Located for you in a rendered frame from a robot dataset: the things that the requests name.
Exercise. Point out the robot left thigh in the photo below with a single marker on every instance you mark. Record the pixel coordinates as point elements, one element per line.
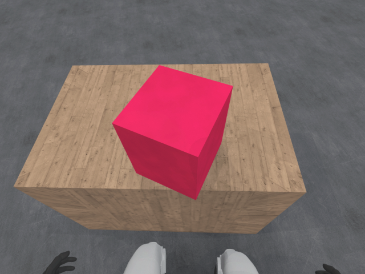
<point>148,259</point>

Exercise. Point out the pedestal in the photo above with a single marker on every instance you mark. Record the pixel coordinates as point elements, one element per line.
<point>79,167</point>

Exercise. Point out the carton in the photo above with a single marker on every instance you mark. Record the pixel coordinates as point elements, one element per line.
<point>172,128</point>

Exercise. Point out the robot left hand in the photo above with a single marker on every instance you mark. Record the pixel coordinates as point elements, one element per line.
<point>54,267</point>

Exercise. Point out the robot thigh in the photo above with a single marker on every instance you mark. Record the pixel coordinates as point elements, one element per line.
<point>233,262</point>
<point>148,259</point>

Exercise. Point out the robot right thigh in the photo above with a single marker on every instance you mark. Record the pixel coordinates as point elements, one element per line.
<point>233,262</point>

